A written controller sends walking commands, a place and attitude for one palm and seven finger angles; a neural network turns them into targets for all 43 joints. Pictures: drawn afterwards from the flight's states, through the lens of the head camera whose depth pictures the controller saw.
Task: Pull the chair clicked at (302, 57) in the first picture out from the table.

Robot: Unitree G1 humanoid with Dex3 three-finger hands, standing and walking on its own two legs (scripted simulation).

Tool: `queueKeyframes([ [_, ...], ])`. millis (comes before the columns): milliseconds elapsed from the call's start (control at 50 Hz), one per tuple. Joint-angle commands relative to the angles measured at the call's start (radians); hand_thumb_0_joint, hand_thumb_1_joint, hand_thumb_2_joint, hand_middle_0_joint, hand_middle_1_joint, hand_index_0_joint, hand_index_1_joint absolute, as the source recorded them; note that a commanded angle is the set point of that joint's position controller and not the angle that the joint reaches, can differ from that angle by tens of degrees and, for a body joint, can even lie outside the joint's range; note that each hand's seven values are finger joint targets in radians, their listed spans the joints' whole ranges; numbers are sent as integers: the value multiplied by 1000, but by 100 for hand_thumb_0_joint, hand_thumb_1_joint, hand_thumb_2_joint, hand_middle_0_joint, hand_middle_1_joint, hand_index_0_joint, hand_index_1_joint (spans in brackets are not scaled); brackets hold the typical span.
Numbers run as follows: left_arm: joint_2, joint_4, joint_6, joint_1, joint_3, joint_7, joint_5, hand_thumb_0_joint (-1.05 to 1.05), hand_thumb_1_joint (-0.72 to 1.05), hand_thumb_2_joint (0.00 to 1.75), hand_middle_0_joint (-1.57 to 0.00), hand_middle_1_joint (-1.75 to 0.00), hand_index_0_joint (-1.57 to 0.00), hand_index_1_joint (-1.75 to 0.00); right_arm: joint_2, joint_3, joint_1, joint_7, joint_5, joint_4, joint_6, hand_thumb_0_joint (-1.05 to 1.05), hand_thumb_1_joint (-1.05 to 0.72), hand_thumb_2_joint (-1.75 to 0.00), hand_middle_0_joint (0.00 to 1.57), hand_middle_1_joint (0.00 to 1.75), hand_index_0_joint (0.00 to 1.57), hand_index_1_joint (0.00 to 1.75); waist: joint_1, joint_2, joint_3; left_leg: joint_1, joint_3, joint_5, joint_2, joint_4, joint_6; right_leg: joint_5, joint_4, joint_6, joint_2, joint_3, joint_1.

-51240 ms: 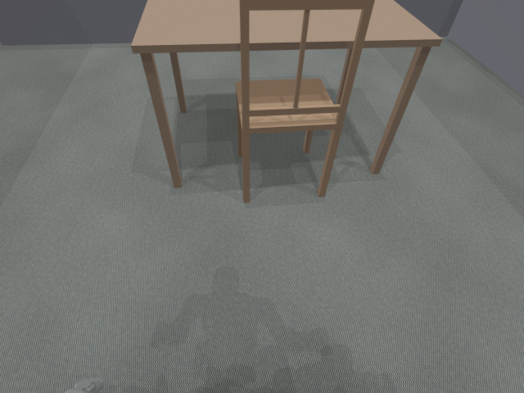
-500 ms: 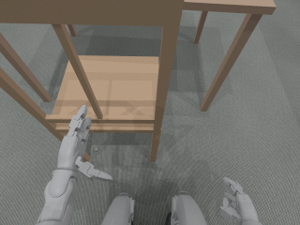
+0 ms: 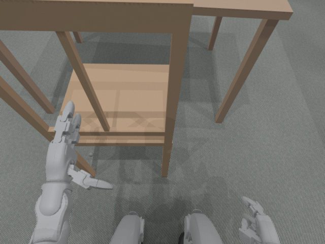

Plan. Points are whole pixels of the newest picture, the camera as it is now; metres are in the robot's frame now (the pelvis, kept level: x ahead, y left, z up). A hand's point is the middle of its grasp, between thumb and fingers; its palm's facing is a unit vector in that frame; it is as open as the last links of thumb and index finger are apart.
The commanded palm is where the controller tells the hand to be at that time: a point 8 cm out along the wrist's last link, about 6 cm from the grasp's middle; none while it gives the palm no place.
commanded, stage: aim the fingers beside a spindle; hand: left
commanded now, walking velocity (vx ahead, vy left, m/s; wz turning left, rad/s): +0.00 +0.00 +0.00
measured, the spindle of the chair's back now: (91, 94) +0.45 +0.19 +0.07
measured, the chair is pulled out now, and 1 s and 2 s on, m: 0.25 0.25 0.25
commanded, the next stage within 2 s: push the fingers through the gap in 1.00 s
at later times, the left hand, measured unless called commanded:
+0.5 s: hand (95, 163) +0.30 +0.18 -0.01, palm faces +0.02 -1.00 -0.03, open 17.0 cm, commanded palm +0.28 +0.22 +0.02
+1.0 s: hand (92, 155) +0.30 +0.17 +0.05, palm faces +0.03 -1.00 -0.06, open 16.9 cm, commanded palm +0.29 +0.22 +0.02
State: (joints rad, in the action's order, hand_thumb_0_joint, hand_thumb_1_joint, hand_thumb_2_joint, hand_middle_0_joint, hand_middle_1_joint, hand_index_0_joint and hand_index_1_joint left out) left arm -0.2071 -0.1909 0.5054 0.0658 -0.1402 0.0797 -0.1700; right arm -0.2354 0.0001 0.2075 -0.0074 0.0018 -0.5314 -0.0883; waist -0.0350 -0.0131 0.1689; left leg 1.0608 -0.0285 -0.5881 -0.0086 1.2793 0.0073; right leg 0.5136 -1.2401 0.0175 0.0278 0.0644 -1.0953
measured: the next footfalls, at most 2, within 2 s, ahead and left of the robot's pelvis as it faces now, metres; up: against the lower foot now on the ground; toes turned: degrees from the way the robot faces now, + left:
none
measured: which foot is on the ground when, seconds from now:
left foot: down 0.00-1.00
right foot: down 0.00-1.00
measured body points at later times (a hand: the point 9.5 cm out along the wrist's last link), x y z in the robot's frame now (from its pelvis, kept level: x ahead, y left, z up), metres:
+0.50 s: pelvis +0.00 +0.00 +0.00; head +0.10 +0.01 +0.43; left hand +0.30 +0.23 +0.00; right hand +0.17 -0.24 -0.10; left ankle +0.01 +0.12 -0.62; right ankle +0.04 -0.11 -0.62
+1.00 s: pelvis +0.00 +0.01 +0.00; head +0.11 +0.01 +0.44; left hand +0.30 +0.22 +0.05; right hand +0.17 -0.23 -0.10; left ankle +0.01 +0.12 -0.62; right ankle +0.04 -0.11 -0.62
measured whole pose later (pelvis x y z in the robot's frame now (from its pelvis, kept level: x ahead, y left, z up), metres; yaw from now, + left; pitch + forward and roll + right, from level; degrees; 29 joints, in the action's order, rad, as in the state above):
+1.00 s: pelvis +0.00 +0.01 +0.00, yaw +0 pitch +21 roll -2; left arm -0.19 -0.16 0.53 0.08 -0.09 0.08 -0.16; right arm -0.24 0.00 0.21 -0.01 0.00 -0.54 -0.10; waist -0.03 -0.02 0.17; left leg 1.07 -0.03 -0.59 0.00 1.28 0.00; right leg 0.51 -1.23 0.01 0.03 0.07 -1.09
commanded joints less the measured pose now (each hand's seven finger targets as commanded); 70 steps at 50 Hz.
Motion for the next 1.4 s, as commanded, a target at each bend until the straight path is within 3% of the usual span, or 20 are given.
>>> queueKeyframes([
  [0,-38,-67,-19,-67,3,45,-7,0,-50,30,-6,-8,-6,-8,-149,49,-2,6,16,123,-23,0,-90,-90,20,30,20,30,-30,53,190,-34,9,156,32,-165,-23,-101,190,4,-27,-39,232],
  [40,13,-48,-35,-109,74,101,-28,0,-50,30,-6,-8,-6,-8,-158,51,-2,0,27,145,-32,0,-90,-90,20,30,20,30,-40,51,200,-52,4,158,32,-167,-30,-105,196,9,-25,-38,229],
  [160,-169,352,79,-256,-57,58,-45,0,-50,30,-6,-8,-6,-8,-138,60,3,-29,5,148,-72,0,-90,-90,20,30,20,30,11,-93,477,-228,-7,357,25,-162,-28,-269,144,12,-17,-45,314],
  [240,-192,263,90,-153,-121,-29,-12,0,-50,30,-6,-8,-6,-8,-126,53,9,-16,-6,116,-67,0,-90,-90,20,30,20,30,14,-71,395,-199,-11,377,21,-169,-20,-271,131,12,-23,-26,285],
  [340,-40,-111,-34,-61,-9,41,-2,0,-50,30,-6,-8,-6,-8,-151,49,-4,4,15,122,-26,0,-90,-90,20,30,20,30,-25,67,188,-37,4,157,33,-169,-24,-94,188,7,-29,-30,221],
  [420,-81,21,-38,-194,-12,108,-40,0,-50,30,-6,-8,-6,-8,-162,55,0,-12,26,151,-28,0,-90,-90,20,30,20,30,-16,29,309,-72,9,186,33,-158,-31,-132,190,6,-21,-52,278],
  [460,-135,216,19,-276,-39,96,-49,0,-50,30,-6,-8,-6,-8,-152,58,-4,-24,18,159,-45,0,-90,-90,20,30,20,30,-3,-42,432,-163,1,284,27,-159,-31,-225,162,9,-20,-48,312],
  [520,-170,364,92,-209,-71,37,-49,0,-50,30,-6,-8,-6,-8,-130,54,13,-24,3,141,-71,0,-90,-90,20,30,20,30,16,-108,489,-274,-7,427,20,-175,-19,-315,144,14,-22,-34,327],
  [600,-110,164,65,-147,-45,-8,-10,0,-50,30,-6,-8,-6,-8,-132,49,6,-9,-5,102,-61,0,-90,-90,20,30,20,30,-20,-44,317,-179,-16,340,17,-170,-15,-244,141,9,-27,-11,240],
  [680,-39,-110,-40,-82,3,48,-2,0,-50,30,-6,-8,-6,-8,-162,51,4,5,16,114,-25,0,-90,-90,20,30,20,30,-27,64,190,-53,-2,178,30,-172,-20,-122,176,8,-27,-17,208],
  [740,-68,-53,-54,-145,-11,89,-22,0,-50,30,-6,-8,-6,-8,-169,54,-4,-5,26,151,-19,0,-90,-90,20,30,20,30,-11,31,260,-72,2,197,32,-171,-26,-140,174,13,-25,-29,243],
  [800,-139,249,31,-240,-51,68,-39,0,-50,30,-6,-8,-6,-8,-144,59,-2,-16,11,165,-40,0,-90,-90,20,30,20,30,16,-76,449,-209,0,352,25,-172,-23,-275,146,16,-20,-37,318],
  [860,-163,412,104,-178,-63,1,-33,0,-50,30,-6,-8,-6,-8,-127,54,15,-17,-4,152,-63,0,-90,-90,20,30,20,30,26,-127,511,-319,-16,487,17,-183,-8,-331,129,17,-24,-24,307],
  [960,-47,13,30,-110,13,-14,20,0,-50,30,-6,-8,-6,-8,-144,48,11,2,-2,95,-41,0,-90,-90,20,30,20,30,-50,34,217,-107,-19,253,19,-163,-18,-177,152,6,-31,-3,191],
  [1000,-23,-104,-21,-110,31,25,22,0,-50,30,-6,-8,-6,-8,-159,49,2,5,11,106,-25,0,-90,-90,20,30,20,30,-41,65,173,-46,-11,147,30,-167,-20,-85,170,9,-29,-13,177],
  [1080,-77,11,-43,-122,-16,81,-17,0,-50,30,-6,-8,-6,-8,-160,57,-4,-1,21,160,-14,0,-90,-90,20,30,20,30,13,11,330,-97,10,235,37,-172,-25,-188,170,15,-20,-38,296],
  [1160,-197,307,85,-280,-108,21,-30,0,-50,30,-6,-8,-6,-8,-127,51,2,-20,-2,148,-41,0,-90,-90,20,30,20,30,22,-80,481,-190,3,382,28,-151,-24,-319,130,12,-22,-52,351],
  [1240,-132,162,138,-273,-69,-14,-4,0,-50,30,-6,-8,-6,-8,-125,48,4,-9,-15,86,-58,0,-90,-90,20,30,20,30,-25,-60,362,-140,-13,347,21,-119,-20,-257,106,13,-29,-29,221],
  [1320,-85,-83,38,-263,-8,56,10,0,-50,30,-6,-8,-6,-8,-161,53,6,-1,2,79,-36,0,-90,-90,20,30,20,30,-44,-18,273,-59,-6,191,27,-133,-20,-134,141,14,-27,-32,182],
  [1380,-107,-69,-40,-345,-14,105,-13,0,-50,30,-6,-8,-6,-8,-173,57,12,-13,20,106,-20,0,-90,-90,20,30,20,30,-33,-9,338,-79,3,199,29,-148,-28,-151,167,11,-22,-49,248],
])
